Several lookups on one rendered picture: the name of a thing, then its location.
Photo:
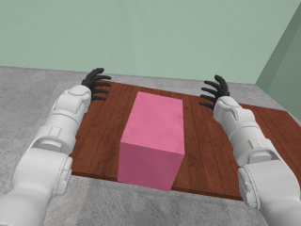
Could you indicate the robot right hand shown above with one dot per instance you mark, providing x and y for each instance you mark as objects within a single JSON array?
[{"x": 222, "y": 90}]

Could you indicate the robot left upper arm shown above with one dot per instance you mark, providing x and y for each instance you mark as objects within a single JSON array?
[{"x": 42, "y": 175}]

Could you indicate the robot left forearm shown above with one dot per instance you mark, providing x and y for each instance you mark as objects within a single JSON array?
[{"x": 58, "y": 132}]

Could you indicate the robot right forearm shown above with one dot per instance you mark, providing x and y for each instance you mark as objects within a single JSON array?
[{"x": 248, "y": 142}]

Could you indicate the carton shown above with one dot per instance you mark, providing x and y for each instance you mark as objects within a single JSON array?
[{"x": 151, "y": 148}]

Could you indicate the robot right upper arm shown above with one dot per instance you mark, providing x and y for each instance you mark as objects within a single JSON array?
[{"x": 270, "y": 187}]

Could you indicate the robot left hand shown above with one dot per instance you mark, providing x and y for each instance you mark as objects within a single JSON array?
[{"x": 90, "y": 82}]

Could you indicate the table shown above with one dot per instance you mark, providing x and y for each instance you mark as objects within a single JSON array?
[{"x": 208, "y": 167}]

